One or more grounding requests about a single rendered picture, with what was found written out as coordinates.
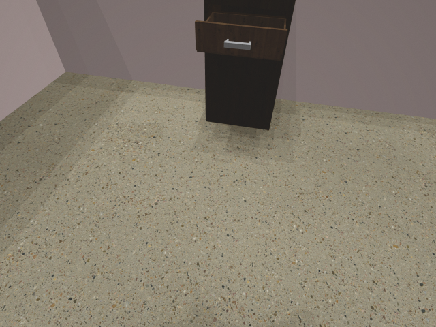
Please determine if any cabinet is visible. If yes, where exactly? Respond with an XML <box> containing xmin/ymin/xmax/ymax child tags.
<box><xmin>204</xmin><ymin>0</ymin><xmax>296</xmax><ymax>130</ymax></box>

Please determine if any drawer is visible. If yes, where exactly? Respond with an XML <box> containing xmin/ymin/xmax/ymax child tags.
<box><xmin>195</xmin><ymin>12</ymin><xmax>287</xmax><ymax>61</ymax></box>

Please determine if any handle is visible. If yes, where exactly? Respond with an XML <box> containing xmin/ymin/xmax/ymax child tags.
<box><xmin>224</xmin><ymin>39</ymin><xmax>251</xmax><ymax>50</ymax></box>

